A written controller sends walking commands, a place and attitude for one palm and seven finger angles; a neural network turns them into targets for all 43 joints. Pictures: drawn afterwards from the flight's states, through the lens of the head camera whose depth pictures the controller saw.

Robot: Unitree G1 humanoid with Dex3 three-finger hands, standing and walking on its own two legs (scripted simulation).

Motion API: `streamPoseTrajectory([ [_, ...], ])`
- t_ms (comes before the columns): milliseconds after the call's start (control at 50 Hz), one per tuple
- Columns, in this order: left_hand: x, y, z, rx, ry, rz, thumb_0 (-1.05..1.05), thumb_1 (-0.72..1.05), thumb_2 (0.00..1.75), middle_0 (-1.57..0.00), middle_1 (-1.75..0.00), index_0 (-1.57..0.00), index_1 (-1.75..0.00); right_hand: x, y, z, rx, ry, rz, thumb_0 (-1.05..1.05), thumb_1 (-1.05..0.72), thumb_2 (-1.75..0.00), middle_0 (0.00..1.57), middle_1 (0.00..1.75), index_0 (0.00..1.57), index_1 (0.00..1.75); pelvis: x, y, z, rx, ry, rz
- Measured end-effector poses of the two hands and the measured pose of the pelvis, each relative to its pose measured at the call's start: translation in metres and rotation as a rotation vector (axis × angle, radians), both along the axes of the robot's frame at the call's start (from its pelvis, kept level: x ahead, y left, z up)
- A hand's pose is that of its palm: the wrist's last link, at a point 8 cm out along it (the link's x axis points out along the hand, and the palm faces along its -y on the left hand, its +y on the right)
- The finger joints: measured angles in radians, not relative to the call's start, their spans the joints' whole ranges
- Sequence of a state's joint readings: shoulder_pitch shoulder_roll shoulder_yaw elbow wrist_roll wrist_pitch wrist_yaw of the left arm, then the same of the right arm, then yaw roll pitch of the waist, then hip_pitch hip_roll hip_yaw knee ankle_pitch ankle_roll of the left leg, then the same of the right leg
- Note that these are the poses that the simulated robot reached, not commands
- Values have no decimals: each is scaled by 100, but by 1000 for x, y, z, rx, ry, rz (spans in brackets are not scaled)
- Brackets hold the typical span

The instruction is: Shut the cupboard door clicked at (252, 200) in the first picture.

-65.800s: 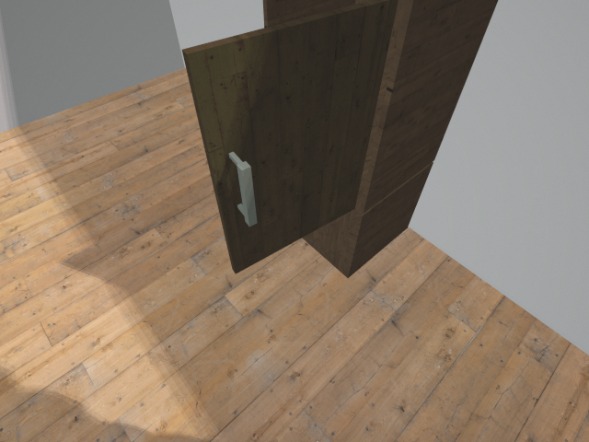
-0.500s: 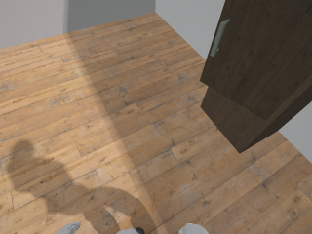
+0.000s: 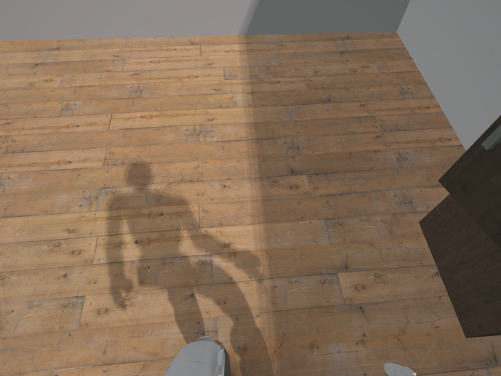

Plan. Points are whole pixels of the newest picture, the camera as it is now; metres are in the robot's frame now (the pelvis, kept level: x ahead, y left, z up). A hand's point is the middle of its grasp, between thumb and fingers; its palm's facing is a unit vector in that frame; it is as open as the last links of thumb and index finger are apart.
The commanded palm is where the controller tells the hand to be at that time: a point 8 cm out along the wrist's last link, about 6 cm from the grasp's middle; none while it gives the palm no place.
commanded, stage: walk to a spot facing it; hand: left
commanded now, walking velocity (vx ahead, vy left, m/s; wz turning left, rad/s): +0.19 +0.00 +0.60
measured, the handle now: out of the picture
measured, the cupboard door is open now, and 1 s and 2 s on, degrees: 20 20 20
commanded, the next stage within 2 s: turn to face it in 0.12 s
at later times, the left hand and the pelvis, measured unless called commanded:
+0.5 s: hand (163, 337) +0.18 +0.17 -0.16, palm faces +0.05 -0.98 -0.20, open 7.4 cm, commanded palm none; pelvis +0.12 -0.01 +0.00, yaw +3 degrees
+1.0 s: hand (176, 263) +0.32 +0.17 -0.16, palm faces -0.22 -0.94 -0.27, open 7.4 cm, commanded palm none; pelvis +0.16 -0.01 -0.01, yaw -14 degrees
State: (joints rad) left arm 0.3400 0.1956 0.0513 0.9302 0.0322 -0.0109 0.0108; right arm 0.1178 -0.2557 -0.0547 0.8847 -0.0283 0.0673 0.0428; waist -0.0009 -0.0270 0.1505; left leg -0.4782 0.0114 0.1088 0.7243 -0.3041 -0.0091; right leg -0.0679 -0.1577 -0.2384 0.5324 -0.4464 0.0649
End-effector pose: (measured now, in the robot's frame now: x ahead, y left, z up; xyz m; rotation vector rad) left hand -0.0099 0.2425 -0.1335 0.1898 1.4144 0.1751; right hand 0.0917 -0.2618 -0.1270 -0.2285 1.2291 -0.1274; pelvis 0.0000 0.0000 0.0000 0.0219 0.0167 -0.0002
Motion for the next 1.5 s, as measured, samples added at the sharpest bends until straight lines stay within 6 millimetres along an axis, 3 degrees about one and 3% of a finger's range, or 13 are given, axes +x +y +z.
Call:
streamPoseTrajectory([
  [80, -5, 20, -20, -4, 58, 57, 1, 90, 90, -20, -30, -21, -30, 57, 21, -4, -22, -100, 86, 1, -91, -90, 20, 30, 20, 30, 18, 13, -17, -18, 2, 30],
  [140, 18, 30, -18, 7, 25, 78, 1, 90, 90, -20, -30, -20, -30, 75, 32, 4, -28, -121, 113, 0, -91, -90, 20, 30, 20, 30, 27, 15, -11, -24, 5, 52],
  [240, 83, 34, 0, 9, -136, 83, 1, 91, 90, -20, -30, -20, -30, 87, 42, 11, -11, -85, 136, 0, -91, -90, 20, 30, 20, 30, 48, 15, 3, -41, 13, 105],
  [340, 142, 23, 14, 16, -255, 68, 1, 91, 90, -20, -30, -20, -30, 90, 43, 7, 19, -29, 117, 0, -91, -90, 20, 30, 20, 30, 75, 6, 9, -35, 9, 126],
  [460, 178, -11, 9, -1, -243, 16, 0, 91, 90, -20, -30, -20, -30, 96, 30, -14, 63, 7, 21, 0, -92, -90, 20, 30, 20, 30, 113, -9, 1, -14, -11, 71],
  [540, 187, -25, 7, -33, -177, 6, 0, 92, 90, -20, -30, -20, -30, 93, 22, -8, 47, 47, -36, 0, -92, -90, 20, 30, 20, 30, 128, -9, 7, -16, 3, 39],
  [700, 205, -1, -9, -47, -101, -24, 0, 92, 90, -20, -30, -21, -30, 85, 19, 4, -39, 50, -116, 0, -91, -90, 20, 30, 20, 30, 141, 6, 4, -30, 9, -49],
  [840, 257, 8, 3, -36, -116, -142, 1, 91, 90, -20, -30, -20, -30, 66, 22, 11, -40, 62, -192, 0, -91, -90, 20, 30, 20, 30, 151, 8, 11, -53, -7, -143],
  [1000, 334, -20, 10, 8, -259, -306, 1, 91, 90, -20, -30, -20, -30, 42, 0, -17, 10, 90, -319, 0, -91, -90, 20, 30, 20, 30, 161, -12, -6, -45, -7, -242],
  [1140, 345, -39, 16, 8, -238, -379, 0, 90, 90, -20, -30, -20, -30, 61, -14, -5, -8, 19, -373, 1, -91, -90, 20, 30, 20, 30, 164, -11, 3, -29, 0, -314],
  [1300, 367, -39, -4, -67, -195, -442, 1, 90, 90, -20, -30, -21, -30, 80, 1, 9, -57, -90, -421, 0, -91, -90, 20, 30, 20, 30, 183, 9, -3, -35, 30, -408],
  [1400, 391, -42, -1, -86, -188, -497, 1, 90, 90, -20, -30, -20, -30, 59, 19, 17, -64, -47, -459, 0, -91, -90, 20, 30, 20, 30, 188, 13, 5, -41, 20, -473],
  [1500, 416, -61, 12, -92, -208, -577, 1, 90, 90, -20, -30, -20, -30, 26, 27, 18, -45, 12, -543, 0, -91, -90, 20, 30, 20, 30, 191, 8, 12, -63, 20, -540],
])
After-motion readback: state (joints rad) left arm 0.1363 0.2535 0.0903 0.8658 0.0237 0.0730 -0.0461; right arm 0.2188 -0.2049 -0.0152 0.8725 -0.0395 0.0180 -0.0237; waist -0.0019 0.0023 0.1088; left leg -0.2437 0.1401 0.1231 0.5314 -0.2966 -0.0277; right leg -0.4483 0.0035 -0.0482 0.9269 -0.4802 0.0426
